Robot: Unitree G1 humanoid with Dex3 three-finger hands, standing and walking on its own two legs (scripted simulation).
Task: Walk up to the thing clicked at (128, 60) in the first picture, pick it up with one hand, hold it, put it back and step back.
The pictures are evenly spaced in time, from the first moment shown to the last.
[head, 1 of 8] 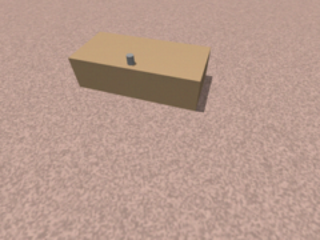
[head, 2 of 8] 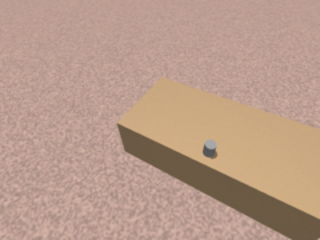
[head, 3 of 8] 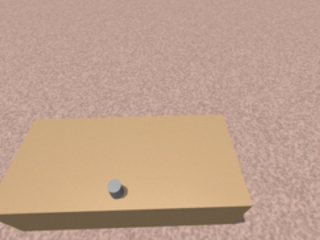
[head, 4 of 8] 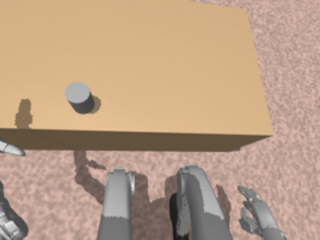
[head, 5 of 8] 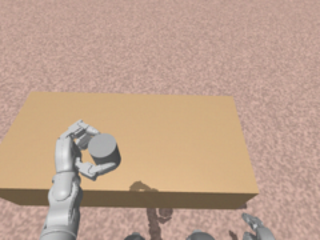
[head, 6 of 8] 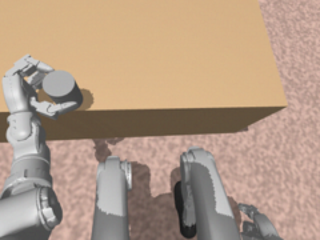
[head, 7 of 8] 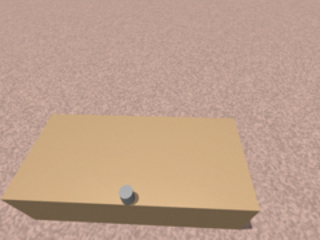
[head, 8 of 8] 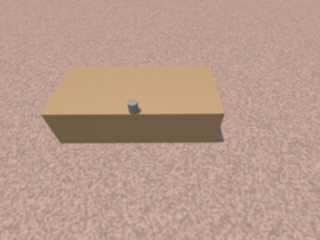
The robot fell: no
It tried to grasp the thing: yes
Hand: left
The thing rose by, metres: 0.41
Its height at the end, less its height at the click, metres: +0.00
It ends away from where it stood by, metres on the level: 0.06
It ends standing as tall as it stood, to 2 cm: yes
